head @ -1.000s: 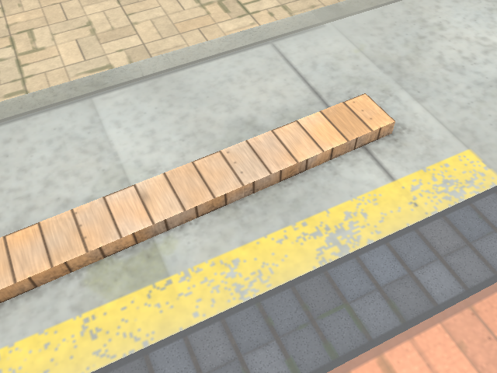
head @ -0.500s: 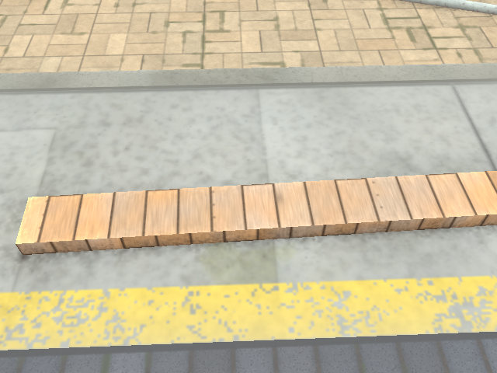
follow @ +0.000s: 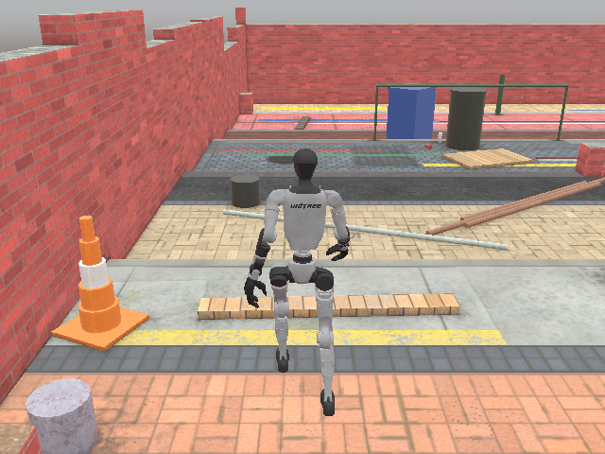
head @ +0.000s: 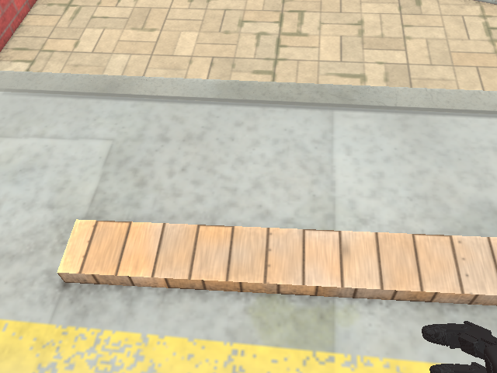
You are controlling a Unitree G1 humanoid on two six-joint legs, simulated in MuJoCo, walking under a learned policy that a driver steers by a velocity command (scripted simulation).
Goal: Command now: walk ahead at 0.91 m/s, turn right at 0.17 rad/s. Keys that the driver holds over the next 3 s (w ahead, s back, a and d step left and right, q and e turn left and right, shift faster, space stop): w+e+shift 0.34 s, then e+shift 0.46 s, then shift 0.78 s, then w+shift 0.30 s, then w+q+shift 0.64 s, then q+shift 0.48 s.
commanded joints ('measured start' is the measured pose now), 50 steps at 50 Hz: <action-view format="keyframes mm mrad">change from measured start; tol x64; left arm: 1 -97 201 32 -64 -7 -11 10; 50 -440 103 4 -433 -43 108 -17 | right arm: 1 458 -181 -69 60 -17 -31 -50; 50 83 -150 -89 -33 82 -21 -107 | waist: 1 -341 -85 -217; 50 -117 104 -127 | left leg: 1 817 73 -144 -26 -176 63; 3 927 434 -879 -341 -822 74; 22 496 222 168 292 1353 -104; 25 -296 -54 -215 1310 -486 -203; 39 399 -92 -101 -24 243 -169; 41 676 465 -994 -203 457 232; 50 221 188 -251 -172 188 63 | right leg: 1 -498 -125 -3 695 967 -117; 3 -902 61 107 1178 35 -136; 16 -930 -44 -127 757 509 -120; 25 417 -308 562 394 1359 -546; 31 -673 -42 311 67 732 -344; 37 -550 91 238 325 1006 -188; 43 -952 142 115 1268 -92 58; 50 -598 36 23 571 136 -8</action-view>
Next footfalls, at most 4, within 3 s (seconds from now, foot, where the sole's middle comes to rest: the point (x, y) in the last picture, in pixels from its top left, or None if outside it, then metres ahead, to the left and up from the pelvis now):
0.46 right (336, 337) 0.55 -0.10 -0.75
0.78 left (310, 231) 0.83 -0.02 -0.69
1.04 right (374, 311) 0.62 -0.20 -0.72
1.48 left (306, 267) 0.71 -0.01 -0.69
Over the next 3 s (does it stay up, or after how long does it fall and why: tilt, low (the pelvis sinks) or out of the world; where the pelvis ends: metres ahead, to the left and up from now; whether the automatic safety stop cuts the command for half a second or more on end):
stays up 1.18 -0.59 0.02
